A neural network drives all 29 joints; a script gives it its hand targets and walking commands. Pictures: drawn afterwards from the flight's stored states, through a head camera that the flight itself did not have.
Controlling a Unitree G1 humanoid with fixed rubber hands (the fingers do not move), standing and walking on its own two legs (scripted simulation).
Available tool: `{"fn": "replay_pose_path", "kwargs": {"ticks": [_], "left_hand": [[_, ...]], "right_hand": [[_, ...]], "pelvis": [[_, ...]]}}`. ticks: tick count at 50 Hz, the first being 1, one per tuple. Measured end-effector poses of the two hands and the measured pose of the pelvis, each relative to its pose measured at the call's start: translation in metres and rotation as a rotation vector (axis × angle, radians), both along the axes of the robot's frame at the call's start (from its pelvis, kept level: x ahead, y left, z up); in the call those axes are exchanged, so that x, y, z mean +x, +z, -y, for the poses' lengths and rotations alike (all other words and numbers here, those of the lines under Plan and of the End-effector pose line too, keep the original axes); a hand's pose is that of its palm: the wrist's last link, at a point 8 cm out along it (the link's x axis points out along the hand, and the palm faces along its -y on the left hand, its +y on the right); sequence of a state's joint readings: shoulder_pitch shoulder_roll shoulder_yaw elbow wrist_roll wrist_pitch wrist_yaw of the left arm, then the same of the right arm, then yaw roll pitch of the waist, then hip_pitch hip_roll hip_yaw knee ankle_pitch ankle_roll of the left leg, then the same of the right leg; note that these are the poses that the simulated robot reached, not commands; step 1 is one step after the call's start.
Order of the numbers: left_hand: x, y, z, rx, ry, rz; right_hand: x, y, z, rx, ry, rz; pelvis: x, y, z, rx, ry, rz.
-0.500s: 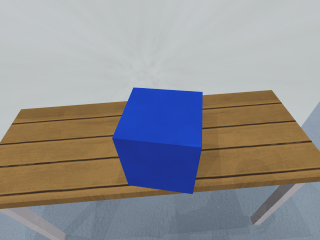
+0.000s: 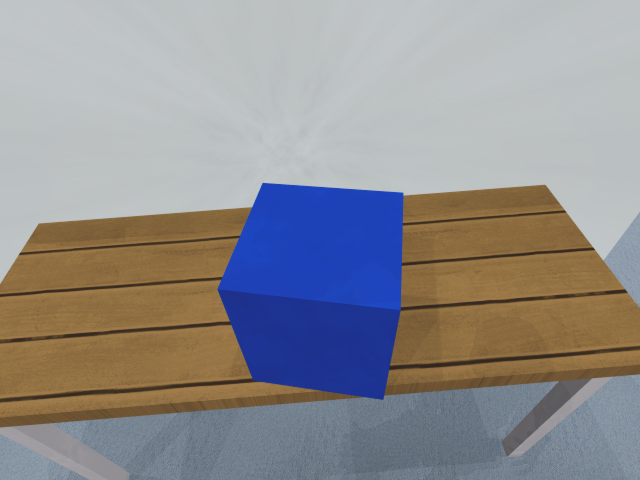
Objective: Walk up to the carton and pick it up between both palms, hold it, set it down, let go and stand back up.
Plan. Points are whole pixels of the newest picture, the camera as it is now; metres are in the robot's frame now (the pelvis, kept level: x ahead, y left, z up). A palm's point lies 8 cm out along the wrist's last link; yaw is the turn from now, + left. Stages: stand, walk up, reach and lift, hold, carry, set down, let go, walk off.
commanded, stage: stand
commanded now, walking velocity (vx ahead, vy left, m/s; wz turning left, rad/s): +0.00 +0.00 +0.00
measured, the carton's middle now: (323, 292) +0.39 +0.03 -0.01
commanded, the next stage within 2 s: none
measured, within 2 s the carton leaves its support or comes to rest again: neither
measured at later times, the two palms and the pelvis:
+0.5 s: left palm out of the picture +0.02 +0.25 -0.13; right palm out of the picture +0.01 -0.24 -0.14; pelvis +0.01 +0.00 +0.00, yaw +0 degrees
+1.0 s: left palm out of the picture +0.01 +0.24 -0.13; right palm out of the picture +0.01 -0.24 -0.14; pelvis +0.01 +0.00 +0.00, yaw +0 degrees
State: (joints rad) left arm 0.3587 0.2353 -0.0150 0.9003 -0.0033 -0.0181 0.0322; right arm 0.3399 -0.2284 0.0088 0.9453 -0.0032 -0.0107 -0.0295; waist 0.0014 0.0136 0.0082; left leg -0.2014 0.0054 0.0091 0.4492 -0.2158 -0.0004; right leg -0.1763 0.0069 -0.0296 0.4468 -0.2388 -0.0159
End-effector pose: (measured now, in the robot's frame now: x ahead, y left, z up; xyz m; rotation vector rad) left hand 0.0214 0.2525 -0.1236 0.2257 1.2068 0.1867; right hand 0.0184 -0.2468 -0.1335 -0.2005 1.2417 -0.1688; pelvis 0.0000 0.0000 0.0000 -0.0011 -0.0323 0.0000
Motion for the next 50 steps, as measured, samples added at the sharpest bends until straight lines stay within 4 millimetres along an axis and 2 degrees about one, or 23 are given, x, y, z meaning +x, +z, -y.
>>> {"fn": "replay_pose_path", "kwargs": {"ticks": [50], "left_hand": [[-0.007, -0.009, 0.013, -0.027, 0.022, -0.101]], "right_hand": [[-0.006, -0.004, -0.009, 0.011, -0.025, -0.082]], "pelvis": [[0.013, 0.002, 0.001, 0.001, -0.005, -0.007]]}}
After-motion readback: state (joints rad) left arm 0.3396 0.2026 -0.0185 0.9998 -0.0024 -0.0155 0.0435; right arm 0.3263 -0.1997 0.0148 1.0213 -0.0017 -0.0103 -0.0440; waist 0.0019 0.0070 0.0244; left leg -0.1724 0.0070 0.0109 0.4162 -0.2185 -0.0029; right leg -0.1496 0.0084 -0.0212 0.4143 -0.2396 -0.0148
